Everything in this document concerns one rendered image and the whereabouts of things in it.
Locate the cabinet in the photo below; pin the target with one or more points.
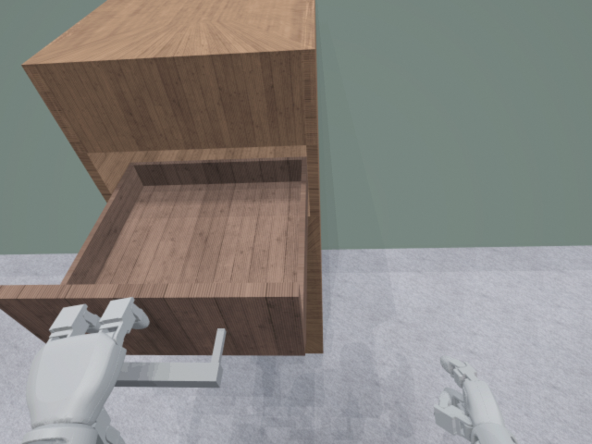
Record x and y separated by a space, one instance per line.
182 80

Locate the right robot forearm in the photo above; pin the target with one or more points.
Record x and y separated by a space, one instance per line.
489 433

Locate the drawer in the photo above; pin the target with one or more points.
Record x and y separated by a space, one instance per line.
199 245

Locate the left robot forearm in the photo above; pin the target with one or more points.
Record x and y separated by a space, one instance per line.
62 433

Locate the handle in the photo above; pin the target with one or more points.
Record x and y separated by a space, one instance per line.
176 375

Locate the robot right hand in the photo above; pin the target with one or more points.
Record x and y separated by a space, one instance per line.
458 413

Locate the robot left hand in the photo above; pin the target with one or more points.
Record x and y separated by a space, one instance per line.
74 373

